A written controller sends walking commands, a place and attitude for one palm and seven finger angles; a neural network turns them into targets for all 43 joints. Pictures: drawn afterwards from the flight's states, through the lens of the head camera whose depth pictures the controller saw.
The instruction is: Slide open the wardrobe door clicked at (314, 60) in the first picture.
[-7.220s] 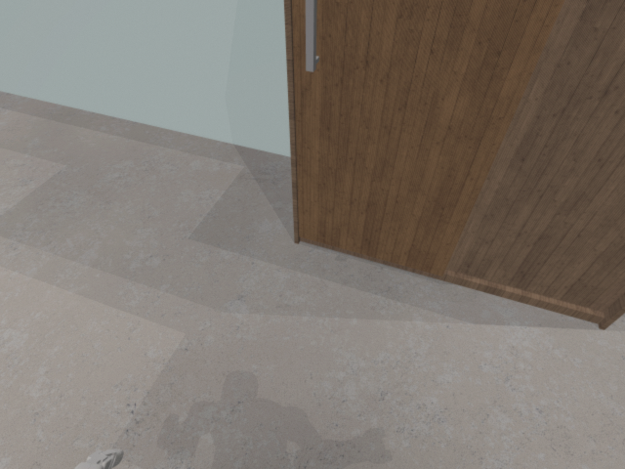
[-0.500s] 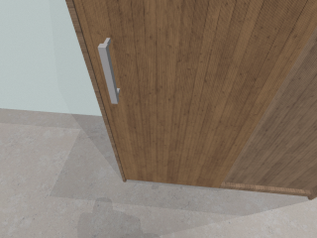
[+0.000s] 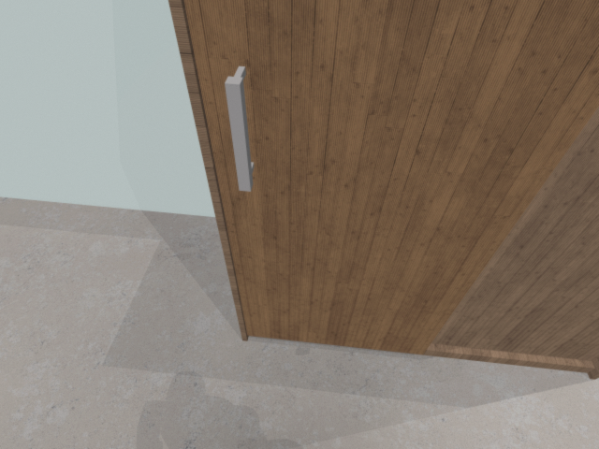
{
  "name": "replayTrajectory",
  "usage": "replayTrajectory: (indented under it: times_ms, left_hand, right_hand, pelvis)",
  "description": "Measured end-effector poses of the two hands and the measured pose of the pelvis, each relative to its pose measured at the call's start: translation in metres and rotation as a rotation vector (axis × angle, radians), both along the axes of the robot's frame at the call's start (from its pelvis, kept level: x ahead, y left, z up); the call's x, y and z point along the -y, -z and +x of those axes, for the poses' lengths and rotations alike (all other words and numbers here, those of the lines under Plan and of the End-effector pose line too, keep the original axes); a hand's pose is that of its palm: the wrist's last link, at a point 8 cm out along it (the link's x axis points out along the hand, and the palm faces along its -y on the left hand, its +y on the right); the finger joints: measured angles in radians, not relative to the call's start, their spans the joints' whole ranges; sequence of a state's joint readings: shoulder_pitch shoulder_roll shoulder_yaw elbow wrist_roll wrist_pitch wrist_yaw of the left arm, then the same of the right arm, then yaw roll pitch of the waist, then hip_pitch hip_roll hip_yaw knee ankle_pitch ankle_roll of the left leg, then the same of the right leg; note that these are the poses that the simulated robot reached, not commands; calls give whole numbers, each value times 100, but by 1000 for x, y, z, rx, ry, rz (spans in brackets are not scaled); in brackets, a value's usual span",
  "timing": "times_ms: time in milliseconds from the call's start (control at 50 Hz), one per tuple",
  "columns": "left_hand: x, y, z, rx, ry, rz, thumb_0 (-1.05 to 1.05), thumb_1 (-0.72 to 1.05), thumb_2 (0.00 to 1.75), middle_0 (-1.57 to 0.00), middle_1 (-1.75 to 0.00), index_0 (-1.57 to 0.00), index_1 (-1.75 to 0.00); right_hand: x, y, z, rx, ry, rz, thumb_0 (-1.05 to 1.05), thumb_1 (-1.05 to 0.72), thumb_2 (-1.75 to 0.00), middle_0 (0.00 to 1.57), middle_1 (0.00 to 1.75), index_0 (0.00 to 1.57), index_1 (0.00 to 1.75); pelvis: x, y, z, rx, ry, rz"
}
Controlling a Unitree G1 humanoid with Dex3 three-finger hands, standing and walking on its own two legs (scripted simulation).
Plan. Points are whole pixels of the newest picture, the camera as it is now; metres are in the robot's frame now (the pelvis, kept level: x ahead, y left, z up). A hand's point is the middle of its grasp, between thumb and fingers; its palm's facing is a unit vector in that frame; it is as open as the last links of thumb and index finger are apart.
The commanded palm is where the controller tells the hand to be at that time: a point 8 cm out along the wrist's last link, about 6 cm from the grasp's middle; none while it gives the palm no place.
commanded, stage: come to a stop and stand still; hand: left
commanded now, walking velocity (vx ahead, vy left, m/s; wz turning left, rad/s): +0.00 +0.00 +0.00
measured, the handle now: (243, 133) +0.56 +0.13 +0.13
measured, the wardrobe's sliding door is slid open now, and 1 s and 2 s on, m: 0.00 0.00 0.00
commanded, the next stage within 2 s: look again from close up in 0.08 s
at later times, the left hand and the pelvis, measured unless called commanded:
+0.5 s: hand out of the picture +0.01 +0.17 -0.18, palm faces +0.01 -0.98 -0.19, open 7.4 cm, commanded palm none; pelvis +0.01 +0.00 +0.00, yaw +0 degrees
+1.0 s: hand out of the picture +0.03 +0.17 -0.17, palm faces +0.01 -0.97 -0.22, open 7.4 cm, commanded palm none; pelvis +0.01 -0.02 +0.00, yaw +0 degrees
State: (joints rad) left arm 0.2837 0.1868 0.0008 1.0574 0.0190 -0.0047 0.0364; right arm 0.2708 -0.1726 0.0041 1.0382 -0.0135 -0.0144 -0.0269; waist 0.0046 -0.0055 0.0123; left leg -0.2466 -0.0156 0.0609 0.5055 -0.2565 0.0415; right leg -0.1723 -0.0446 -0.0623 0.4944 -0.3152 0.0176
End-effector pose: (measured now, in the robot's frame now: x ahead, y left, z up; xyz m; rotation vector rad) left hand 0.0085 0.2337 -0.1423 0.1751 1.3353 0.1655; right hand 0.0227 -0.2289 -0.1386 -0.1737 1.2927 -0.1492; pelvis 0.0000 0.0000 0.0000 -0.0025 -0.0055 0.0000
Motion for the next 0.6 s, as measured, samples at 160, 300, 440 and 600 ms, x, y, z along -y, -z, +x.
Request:
replayTrajectory:
  times_ms: [160,300,440,600]
  left_hand:
    - [-2,0,-8,-46,-4,-4,0,91,90,-20,-30,-19,-30]
    - [5,3,-11,-73,-6,-21,0,91,90,-20,-30,-19,-30]
    - [12,4,-5,-71,-3,-33,0,91,90,-20,-30,-20,-30]
    - [14,3,5,-49,1,-29,0,91,90,-20,-30,-20,-30]
  right_hand:
    - [-3,0,-4,-39,-2,4,1,-92,-90,20,30,20,30]
    - [-3,0,-3,-60,3,2,1,-91,-90,20,30,20,30]
    - [0,0,2,-57,9,-2,1,-91,-90,20,30,20,30]
    - [4,0,8,-46,9,-2,1,-91,-90,20,30,20,30]
  pelvis:
    - [-3,-1,3,-4,1,2]
    - [-2,-2,7,-4,3,3]
    - [1,-2,10,-1,6,4]
    - [5,-2,13,0,6,7]
